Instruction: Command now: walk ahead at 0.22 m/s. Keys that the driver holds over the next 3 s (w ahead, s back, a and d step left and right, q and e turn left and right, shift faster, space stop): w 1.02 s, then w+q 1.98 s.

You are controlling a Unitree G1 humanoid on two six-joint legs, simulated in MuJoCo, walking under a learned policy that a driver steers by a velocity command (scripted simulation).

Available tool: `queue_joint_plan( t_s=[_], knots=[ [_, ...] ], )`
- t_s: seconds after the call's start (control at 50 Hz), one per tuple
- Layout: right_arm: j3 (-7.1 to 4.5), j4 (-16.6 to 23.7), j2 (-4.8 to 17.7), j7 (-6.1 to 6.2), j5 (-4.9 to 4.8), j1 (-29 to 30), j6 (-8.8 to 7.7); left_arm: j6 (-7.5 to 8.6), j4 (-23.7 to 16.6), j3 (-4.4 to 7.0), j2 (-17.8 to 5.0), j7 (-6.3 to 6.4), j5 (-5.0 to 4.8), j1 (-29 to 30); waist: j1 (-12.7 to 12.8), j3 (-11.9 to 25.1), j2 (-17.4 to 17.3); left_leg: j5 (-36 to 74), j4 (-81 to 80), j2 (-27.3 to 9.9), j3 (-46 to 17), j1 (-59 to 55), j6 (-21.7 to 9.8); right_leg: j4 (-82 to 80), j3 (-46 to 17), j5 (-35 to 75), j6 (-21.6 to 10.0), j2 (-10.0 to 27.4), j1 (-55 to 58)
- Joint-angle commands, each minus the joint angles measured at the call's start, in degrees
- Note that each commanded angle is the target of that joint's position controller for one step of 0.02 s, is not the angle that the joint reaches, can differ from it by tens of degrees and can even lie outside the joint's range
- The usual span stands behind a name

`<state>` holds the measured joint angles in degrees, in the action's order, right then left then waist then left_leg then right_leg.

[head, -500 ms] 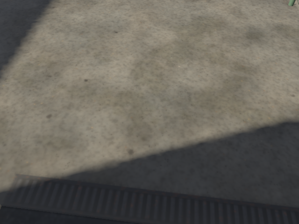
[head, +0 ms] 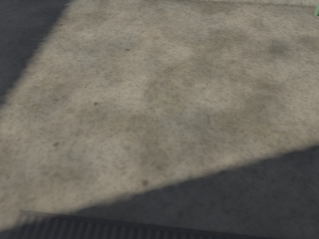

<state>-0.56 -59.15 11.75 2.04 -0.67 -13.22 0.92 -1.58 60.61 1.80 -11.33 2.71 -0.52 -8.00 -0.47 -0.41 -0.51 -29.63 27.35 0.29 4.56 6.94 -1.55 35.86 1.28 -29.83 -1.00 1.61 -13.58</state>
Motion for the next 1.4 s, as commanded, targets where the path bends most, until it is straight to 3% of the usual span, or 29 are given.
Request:
queue_joint_plan(
  t_s=[0.02,0.1,0.18,0.24,0.26,0.28,0.32,0.34,0.38,0.42,0.52,0.62,0.68,0.72,0.74,0.76,0.78,0.8,0.84,0.88,1.0,1.18,1.26,1.28,1.3,1.32,1.34,1.36,1.4],
  knots=[
    [-3.00,-1.63,10.88,0.42,0.31,-11.40,-1.28,2.55,-6.64,0.58,-4.54,-0.90,-0.65,11.68,-5.00,-11.29,-8.38,-16.54,-20.65,-22.41,-29.96,-5.17,-12.69,12.33,1.44,-4.43,-1.55,1.03,-25.48],
    [-2.66,-0.97,7.58,-0.45,0.23,-10.52,-3.12,4.28,-6.89,0.53,-3.47,-3.10,-2.02,9.64,-2.09,-7.06,-4.23,-2.87,-20.61,-20.80,-21.67,-13.03,-11.20,25.24,0.13,-5.92,-2.48,5.32,-33.84],
    [-2.24,0.08,8.41,-1.01,0.19,-7.93,-2.15,4.64,-9.10,-1.74,0.69,-4.84,-0.91,9.14,1.59,-5.93,-5.69,7.66,-19.91,-15.54,-7.95,1.87,-8.83,14.77,7.42,-4.65,-1.09,1.95,-13.90],
    [-1.31,2.84,9.74,-1.28,0.02,-3.45,-2.69,4.01,-3.43,2.83,-8.94,-3.77,-1.29,-13.56,14.36,5.27,-4.03,42.15,6.38,-9.57,0.72,15.76,-3.93,6.07,8.33,5.23,-4.82,-4.01,20.08],
    [0.01,6.07,6.72,-1.13,0.66,-1.41,-3.28,3.79,-2.66,4.83,-16.90,-2.78,-0.96,-21.10,16.24,9.31,9.31,28.43,29.53,-2.56,3.16,28.38,1.53,-8.34,-19.46,-6.08,-11.86,11.66,28.92],
    [0.32,6.76,3.26,-1.26,0.08,-2.12,-4.75,4.42,-1.20,4.58,-17.65,-2.54,-1.31,-25.27,14.14,15.36,14.05,-3.04,44.07,5.13,-9.82,34.53,1.84,-24.60,-49.93,-14.66,-17.41,21.69,31.53],
    [-0.60,9.71,4.87,-2.14,-3.01,2.48,-6.62,6.27,-2.80,2.06,-10.51,-2.68,-0.76,-14.06,7.24,0.06,9.46,1.16,55.32,-0.47,-11.28,45.57,-0.93,-27.32,-42.31,-19.66,-15.62,22.26,19.55],
    [-0.93,10.37,5.72,-1.86,-2.33,4.26,-6.59,6.90,-3.56,0.73,-6.64,-3.18,-0.09,-9.62,4.75,-4.01,3.68,6.39,54.90,-4.18,-8.88,44.32,-2.11,-26.78,-33.29,-13.31,-12.99,19.83,12.79],
    [-1.36,8.30,4.17,-2.10,-1.59,-1.20,-5.20,7.47,-3.08,-0.58,-2.23,-3.96,1.59,-7.23,-0.24,-4.81,5.84,16.11,53.37,-7.02,-8.07,37.23,-3.09,-26.83,-16.49,2.25,-8.80,12.92,4.53],
    [-1.17,7.52,2.44,-2.97,-1.44,-2.24,-4.28,7.35,-1.36,-1.13,-0.75,-3.93,1.30,-11.70,-0.88,-4.99,4.41,18.05,56.63,-7.15,-6.07,39.48,-3.30,-27.05,-8.65,13.20,-8.77,10.39,4.36],
    [0.09,14.65,1.99,-3.99,0.23,13.16,-4.71,7.01,-1.70,-1.54,-3.31,-1.86,1.42,-14.79,0.46,-6.55,2.33,26.44,39.49,-7.83,-1.84,43.09,1.02,-31.51,-1.00,23.15,-9.46,7.77,2.26],
    [0.76,19.24,1.63,-4.99,-0.85,24.21,-5.90,6.48,-0.97,-0.27,-8.19,-0.83,0.19,-21.04,2.45,-6.54,5.14,23.55,18.24,-4.14,2.65,37.48,-0.68,-34.26,0.61,36.72,-9.41,12.20,16.13],
    [-0.81,19.70,4.69,-5.63,-0.97,20.01,-5.91,5.21,-0.77,0.21,-9.36,-1.08,1.20,-21.36,-2.29,0.25,11.30,15.77,15.21,0.24,4.87,29.23,-4.74,-21.21,2.62,70.88,-8.08,14.26,25.70],
    [-3.81,14.82,10.49,-5.39,-2.02,1.67,-5.11,4.13,-2.19,0.46,-10.47,-1.00,1.63,-17.56,-11.75,11.01,13.58,17.33,9.23,2.36,2.81,4.03,-7.73,0.21,3.93,78.39,-5.65,12.73,19.92],
    [-5.23,11.32,13.41,-4.81,-0.72,-8.21,-4.69,4.42,-3.96,-0.46,-5.96,-1.69,1.14,-20.50,-11.66,19.07,4.21,4.61,8.62,-7.77,-15.00,-20.06,-12.59,18.97,3.84,59.18,-3.82,7.71,-3.16],
    [-5.76,9.43,15.50,-4.15,-0.28,-12.61,-4.50,6.52,-5.05,-1.88,-0.95,-2.80,1.45,-20.12,-9.54,24.70,-9.49,-11.78,-4.84,-19.39,-45.42,-28.72,-17.45,35.92,-2.84,8.29,-2.43,-3.77,-17.91],
    [-4.53,9.23,12.48,-3.76,0.46,-9.13,-5.42,8.73,-6.72,-0.32,-4.91,-3.52,-0.35,-14.38,-9.04,20.39,-11.50,-7.30,-13.66,-20.63,-52.51,-26.04,-16.76,48.55,-11.92,3.24,-3.87,-4.03,-25.58],
    [-3.73,9.39,9.74,-3.74,0.69,-3.46,-6.24,9.75,-8.72,0.34,-6.64,-3.59,-1.78,-10.75,-6.05,10.69,-8.38,2.09,-14.03,-20.57,-43.27,-15.94,-15.21,52.47,-10.48,6.80,-4.33,-1.81,-28.99],
    [-2.36,8.99,4.23,-4.48,1.17,3.27,-7.79,9.68,-10.31,0.61,-5.97,-2.62,-1.56,-8.18,-0.45,4.62,0.51,15.57,-15.68,-16.65,-25.62,1.07,-12.28,47.61,-7.66,15.57,-5.23,4.48,-23.41],
    [-1.70,7.22,1.74,-4.95,1.52,4.06,-8.52,7.65,-10.36,0.75,-4.74,-2.20,-1.45,-10.64,2.79,3.00,-2.18,18.35,-17.77,-12.84,-17.24,6.77,-11.40,43.14,-7.78,17.57,-5.59,6.78,-19.47],
    [-2.51,4.22,6.92,-2.73,1.02,-3.84,-8.25,6.16,-14.54,0.64,-5.15,-2.12,0.36,0.71,1.19,-2.93,-0.97,28.28,-21.85,-10.94,-9.23,6.46,-11.73,24.58,-4.19,27.09,-0.49,8.98,-29.63],
    [-3.83,3.68,9.93,-1.17,-0.72,-11.93,-6.14,8.35,-18.80,0.47,-5.79,-4.27,-0.82,16.72,-4.02,-4.09,-3.63,27.27,-15.54,-13.19,-11.51,-5.76,-9.50,-6.84,-2.58,32.38,1.41,2.78,-23.16],
    [-4.37,5.46,9.90,-0.95,0.16,-8.27,-5.15,9.45,-14.51,3.69,-12.44,-4.01,-0.53,-0.19,5.44,6.24,-5.32,41.96,3.57,-10.35,-11.05,-4.35,-5.95,-9.38,-1.67,26.37,-2.92,0.57,0.88],
    [-3.29,7.85,6.81,-1.08,1.10,-7.59,-5.15,9.42,-12.70,4.89,-16.85,-3.31,0.63,-11.49,9.12,16.56,0.49,29.43,21.50,-6.09,-8.07,7.12,-3.88,-6.16,-11.67,26.84,-6.43,10.88,19.43],
    [-1.43,9.17,-0.91,-1.37,-0.46,-15.20,-6.20,8.93,-11.77,5.73,-20.44,-3.46,1.59,-14.16,4.94,24.21,18.46,-1.30,41.00,2.83,-6.23,30.17,-0.20,-13.08,-38.03,16.64,-15.19,23.95,38.38],
    [-2.78,8.30,5.43,-1.34,-2.02,-13.83,-6.83,8.82,-12.57,4.22,-14.04,-3.42,1.49,-13.15,6.23,23.75,15.11,-2.56,49.67,-0.06,-13.00,36.03,-0.49,-17.71,-42.83,9.74,-14.71,22.87,36.63],
    [-3.83,9.78,8.90,-1.14,-2.61,-8.42,-6.89,8.85,-13.33,3.15,-10.07,-3.12,0.88,-8.86,6.21,15.16,10.94,2.42,51.44,-2.58,-12.17,39.31,-1.03,-18.06,-32.42,11.15,-11.91,21.15,29.19],
    [-4.02,10.42,8.87,-0.78,-2.08,-5.60,-6.68,8.84,-13.59,2.57,-8.52,-3.09,0.77,-5.14,4.55,10.64,5.93,7.73,50.30,-5.33,-10.91,37.20,-0.95,-19.35,-24.89,16.64,-10.60,19.30,20.55],
    [-4.76,11.20,7.39,-0.78,-1.18,-4.88,-5.54,9.00,-12.71,2.13,-6.32,-3.21,1.48,-1.79,1.26,5.23,6.45,12.95,45.64,-8.38,-11.30,32.22,-1.02,-23.04,-14.91,22.41,-9.11,15.46,9.55]
  ],
)
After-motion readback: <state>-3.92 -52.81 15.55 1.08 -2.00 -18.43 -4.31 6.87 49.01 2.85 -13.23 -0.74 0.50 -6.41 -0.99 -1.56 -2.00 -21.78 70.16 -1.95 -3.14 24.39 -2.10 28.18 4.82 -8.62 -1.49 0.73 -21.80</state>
